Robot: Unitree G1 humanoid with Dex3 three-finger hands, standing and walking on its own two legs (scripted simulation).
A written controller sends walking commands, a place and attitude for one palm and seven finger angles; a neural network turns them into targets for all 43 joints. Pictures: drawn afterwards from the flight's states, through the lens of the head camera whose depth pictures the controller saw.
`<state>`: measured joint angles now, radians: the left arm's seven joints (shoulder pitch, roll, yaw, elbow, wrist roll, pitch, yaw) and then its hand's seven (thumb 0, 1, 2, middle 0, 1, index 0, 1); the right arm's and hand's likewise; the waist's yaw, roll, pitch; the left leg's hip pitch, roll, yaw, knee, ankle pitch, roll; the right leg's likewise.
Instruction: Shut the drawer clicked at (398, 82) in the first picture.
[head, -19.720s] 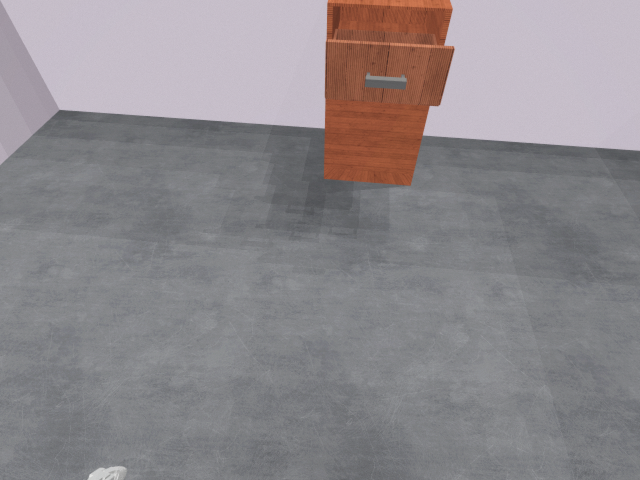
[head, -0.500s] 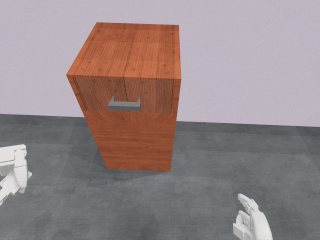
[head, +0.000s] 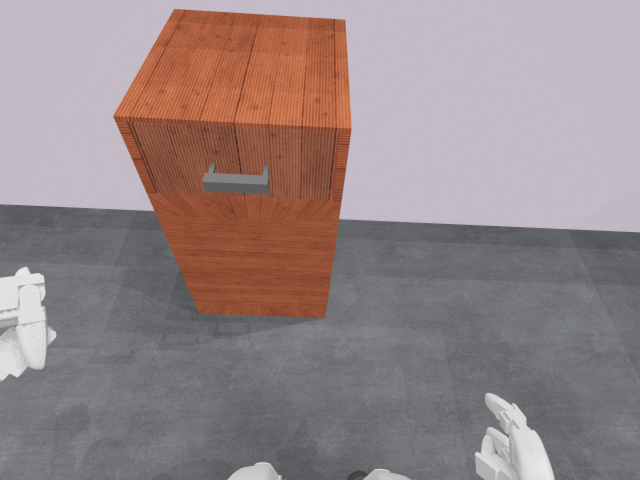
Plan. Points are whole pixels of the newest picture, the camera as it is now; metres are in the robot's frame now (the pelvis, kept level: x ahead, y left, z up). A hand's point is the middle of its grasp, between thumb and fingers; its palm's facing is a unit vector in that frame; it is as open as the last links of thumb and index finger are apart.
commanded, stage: step back with the hand held close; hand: left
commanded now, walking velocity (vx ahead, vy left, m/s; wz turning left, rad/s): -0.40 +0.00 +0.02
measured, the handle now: (238, 175) +0.65 +0.19 -0.07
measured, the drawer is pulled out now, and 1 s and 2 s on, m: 0.00 0.00 0.00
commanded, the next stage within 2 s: stop stepping back and stand still in 0.62 s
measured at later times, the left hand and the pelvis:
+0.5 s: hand (44, 405) +0.15 +0.21 +0.18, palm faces +0.24 -0.83 -0.51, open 3.2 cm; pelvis -0.05 -0.02 +0.01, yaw +0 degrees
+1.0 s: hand out of the picture +0.01 +0.22 +0.19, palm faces +0.34 -0.84 -0.42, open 3.2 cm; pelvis -0.17 -0.01 +0.02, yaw -2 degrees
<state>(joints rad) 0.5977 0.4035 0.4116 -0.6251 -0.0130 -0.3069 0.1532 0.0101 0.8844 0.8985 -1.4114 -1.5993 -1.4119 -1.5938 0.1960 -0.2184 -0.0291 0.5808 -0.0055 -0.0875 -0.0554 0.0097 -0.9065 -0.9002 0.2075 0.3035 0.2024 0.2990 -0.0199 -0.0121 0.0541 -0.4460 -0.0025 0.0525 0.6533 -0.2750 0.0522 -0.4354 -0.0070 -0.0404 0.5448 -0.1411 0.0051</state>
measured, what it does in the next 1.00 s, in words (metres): walks backwards: right foot, then left foot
